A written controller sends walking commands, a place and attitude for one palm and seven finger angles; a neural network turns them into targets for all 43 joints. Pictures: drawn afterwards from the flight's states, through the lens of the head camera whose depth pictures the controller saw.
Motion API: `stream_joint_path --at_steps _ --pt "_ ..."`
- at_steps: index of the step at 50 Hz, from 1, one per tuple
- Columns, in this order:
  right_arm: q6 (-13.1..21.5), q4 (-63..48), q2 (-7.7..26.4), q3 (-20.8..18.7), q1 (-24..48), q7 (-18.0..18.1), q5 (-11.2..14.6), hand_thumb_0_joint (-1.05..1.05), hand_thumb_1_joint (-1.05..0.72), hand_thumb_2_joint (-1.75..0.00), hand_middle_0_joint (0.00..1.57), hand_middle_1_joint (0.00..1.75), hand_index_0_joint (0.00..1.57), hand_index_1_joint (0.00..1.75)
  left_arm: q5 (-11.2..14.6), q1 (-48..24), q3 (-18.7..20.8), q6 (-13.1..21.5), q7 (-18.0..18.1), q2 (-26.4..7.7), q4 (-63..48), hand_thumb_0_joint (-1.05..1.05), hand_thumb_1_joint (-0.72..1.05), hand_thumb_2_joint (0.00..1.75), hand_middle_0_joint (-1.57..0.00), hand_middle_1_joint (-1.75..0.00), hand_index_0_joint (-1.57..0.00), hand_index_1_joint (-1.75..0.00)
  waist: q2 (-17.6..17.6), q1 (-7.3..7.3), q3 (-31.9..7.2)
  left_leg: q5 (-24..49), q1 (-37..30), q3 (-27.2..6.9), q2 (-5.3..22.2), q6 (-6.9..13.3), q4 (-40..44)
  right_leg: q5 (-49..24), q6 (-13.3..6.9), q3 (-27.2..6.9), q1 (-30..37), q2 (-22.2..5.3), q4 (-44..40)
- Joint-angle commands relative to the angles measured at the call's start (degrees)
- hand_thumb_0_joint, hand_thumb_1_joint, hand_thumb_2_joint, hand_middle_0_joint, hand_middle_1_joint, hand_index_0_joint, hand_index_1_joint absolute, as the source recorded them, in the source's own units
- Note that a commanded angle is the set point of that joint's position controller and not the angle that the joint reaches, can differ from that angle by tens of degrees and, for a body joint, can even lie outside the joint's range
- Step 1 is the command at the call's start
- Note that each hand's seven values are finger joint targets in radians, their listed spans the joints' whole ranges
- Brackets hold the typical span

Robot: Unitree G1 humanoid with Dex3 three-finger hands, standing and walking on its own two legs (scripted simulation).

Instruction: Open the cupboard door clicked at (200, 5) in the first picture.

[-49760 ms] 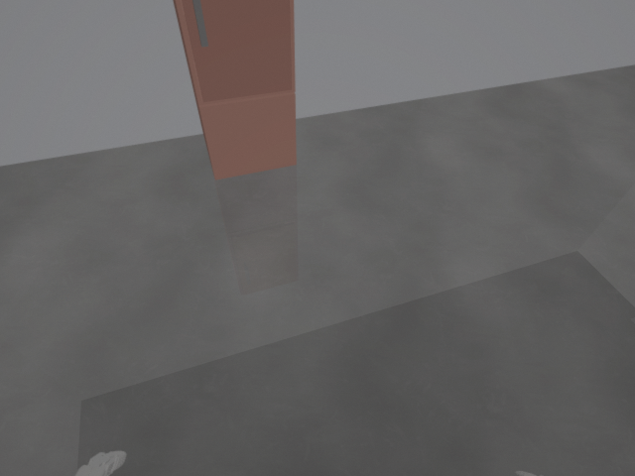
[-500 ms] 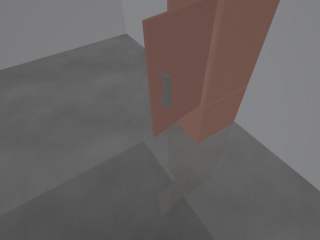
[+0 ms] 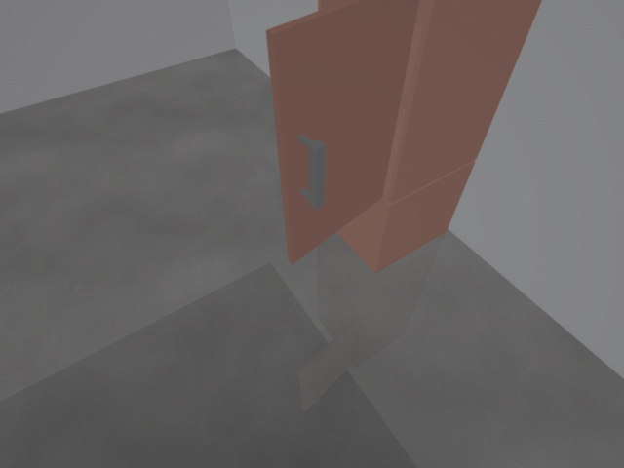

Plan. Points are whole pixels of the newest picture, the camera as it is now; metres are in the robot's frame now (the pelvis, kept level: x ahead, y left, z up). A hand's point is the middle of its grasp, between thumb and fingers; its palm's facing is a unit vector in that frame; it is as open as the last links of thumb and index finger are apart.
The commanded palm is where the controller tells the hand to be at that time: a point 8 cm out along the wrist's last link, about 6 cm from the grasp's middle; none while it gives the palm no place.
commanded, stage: look to check the result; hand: left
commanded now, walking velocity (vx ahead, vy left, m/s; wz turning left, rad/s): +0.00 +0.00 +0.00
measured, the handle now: (310, 172) +0.66 +0.04 -0.04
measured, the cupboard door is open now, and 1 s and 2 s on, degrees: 100 100 100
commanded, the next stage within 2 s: stand and wait in 0.36 s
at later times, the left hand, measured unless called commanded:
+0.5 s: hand out of the picture +0.10 +0.23 -0.15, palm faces -0.01 -0.94 -0.34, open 7.4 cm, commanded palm none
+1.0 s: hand out of the picture +0.10 +0.22 -0.16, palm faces -0.02 -0.94 -0.34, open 7.4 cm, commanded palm none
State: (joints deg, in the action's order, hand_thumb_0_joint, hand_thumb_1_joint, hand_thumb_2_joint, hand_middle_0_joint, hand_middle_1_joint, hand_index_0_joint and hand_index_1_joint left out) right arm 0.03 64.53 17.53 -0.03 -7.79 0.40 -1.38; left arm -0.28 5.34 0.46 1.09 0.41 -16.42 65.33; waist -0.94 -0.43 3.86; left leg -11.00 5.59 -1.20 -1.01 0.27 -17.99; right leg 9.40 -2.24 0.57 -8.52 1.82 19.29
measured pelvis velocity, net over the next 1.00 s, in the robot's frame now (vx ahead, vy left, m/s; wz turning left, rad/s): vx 0.02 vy -0.02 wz -0.01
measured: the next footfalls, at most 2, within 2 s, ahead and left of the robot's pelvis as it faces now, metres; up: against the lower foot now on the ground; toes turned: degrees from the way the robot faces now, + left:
none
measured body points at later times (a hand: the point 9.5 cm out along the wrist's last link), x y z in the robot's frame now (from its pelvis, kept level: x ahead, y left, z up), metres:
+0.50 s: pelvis +0.02 -0.01 +0.00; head +0.04 -0.02 +0.45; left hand +0.10 +0.28 -0.13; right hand +0.08 -0.30 -0.15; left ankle -0.01 +0.12 -0.75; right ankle +0.01 -0.09 -0.75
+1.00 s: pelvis +0.02 -0.02 +0.00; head +0.04 -0.03 +0.45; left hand +0.10 +0.27 -0.13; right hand +0.07 -0.30 -0.15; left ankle -0.01 +0.12 -0.75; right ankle +0.01 -0.09 -0.75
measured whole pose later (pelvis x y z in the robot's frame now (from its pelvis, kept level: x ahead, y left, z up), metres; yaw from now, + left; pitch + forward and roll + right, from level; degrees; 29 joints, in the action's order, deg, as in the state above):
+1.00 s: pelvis +0.02 -0.02 +0.00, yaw -1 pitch -1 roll +0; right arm -0.3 64.6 18.3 0.0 -7.7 0.5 -1.2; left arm -0.1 5.3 0.5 1.3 0.6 -17.7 64.9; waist -1.2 -0.5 3.9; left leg -11.9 3.2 -1.2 0.9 -1.2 -16.4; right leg 9.9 -3.7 0.5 -6.2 3.7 17.4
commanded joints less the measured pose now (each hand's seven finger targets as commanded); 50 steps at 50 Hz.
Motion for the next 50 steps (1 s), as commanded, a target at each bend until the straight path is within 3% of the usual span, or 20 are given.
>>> stream_joint_path --at_steps 1,35,39,50 --pt "1.12 -2.49 10.26 -2.02 0.27 0.9 0.32 0.0 -0.9 -0.9 0.2 0.3 0.2 0.3 -0.09 -1.31 2.32 1.13 0.75 -11.88 -3.14 0.0 0.9 0.9 -0.2 -0.3 -0.2 -0.3 0.8 -0.19 -6.5 8.93 -0.05 -4.77 7.1 1.11 2.02 -10.11 -0.98 -7.12 4.0 -8.62 -2.85" --pt "0.93 -2.53 11.28 -1.93 0.78 0.96 0.34 0.0 -0.9 -0.9 0.2 0.3 0.2 0.3 0.02 -1.87 2.4 1.31 0.89 -13.21 -3.69 0.0 0.9 0.9 -0.2 -0.3 -0.2 -0.3 0.98 -0.09 -6.4 9.92 -1.63 -3.75 7.45 0.56 2.52 -14.32 -0.95 -7.77 5.72 -8.62 -3.69" --pt "0.84 -2.46 11.18 -1.87 0.58 0.97 0.38 0.0 -0.9 -0.9 0.2 0.3 0.2 0.3 -0.01 -1.96 2.44 1.23 0.88 -13.21 -3.8 0.0 0.9 0.9 -0.2 -0.3 -0.2 -0.3 1.08 -0.07 -4.73 8.68 -0.8 -3.81 7.32 0.55 2.76 -12.71 -0.84 -8.04 5.0 -8.48 -4.21" --pt "0.82 -2.48 11.26 -1.99 0.35 0.99 0.41 0.0 -0.9 -0.9 0.2 0.3 0.2 0.3 0.05 -1.73 2.39 1.3 0.85 -13.26 -3.75 0.0 0.9 0.9 -0.2 -0.3 -0.2 -0.3 1.29 -0.24 -5.41 8.33 -1.47 -3.63 7.4 0.54 2.61 -12.57 -0.81 -8.31 5.1 -8.42 -4.46"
